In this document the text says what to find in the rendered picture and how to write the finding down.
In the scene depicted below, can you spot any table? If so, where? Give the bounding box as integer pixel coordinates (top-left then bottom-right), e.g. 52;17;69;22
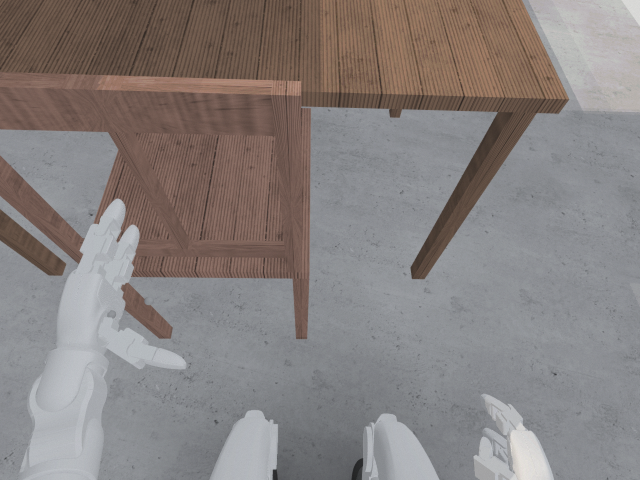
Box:
0;0;569;279

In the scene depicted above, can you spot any robot thigh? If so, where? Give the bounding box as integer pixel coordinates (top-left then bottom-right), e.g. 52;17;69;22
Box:
209;417;278;480
363;421;439;480

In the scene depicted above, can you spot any right robot thigh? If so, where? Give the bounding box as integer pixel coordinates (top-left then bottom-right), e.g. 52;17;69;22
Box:
363;421;439;480

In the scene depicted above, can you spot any left robot thigh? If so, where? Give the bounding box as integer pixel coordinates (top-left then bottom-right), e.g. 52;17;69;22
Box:
209;417;278;480

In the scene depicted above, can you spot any chair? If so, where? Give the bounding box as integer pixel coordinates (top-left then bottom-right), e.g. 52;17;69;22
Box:
0;72;311;339

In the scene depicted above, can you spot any robot left forearm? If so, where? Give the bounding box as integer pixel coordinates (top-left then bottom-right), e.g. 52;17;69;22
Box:
17;347;109;480

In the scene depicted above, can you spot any robot left hand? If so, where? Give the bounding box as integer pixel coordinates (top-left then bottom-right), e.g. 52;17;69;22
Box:
56;199;187;369

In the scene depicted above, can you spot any robot right hand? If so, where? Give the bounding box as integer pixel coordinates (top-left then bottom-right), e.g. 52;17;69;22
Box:
474;394;554;480

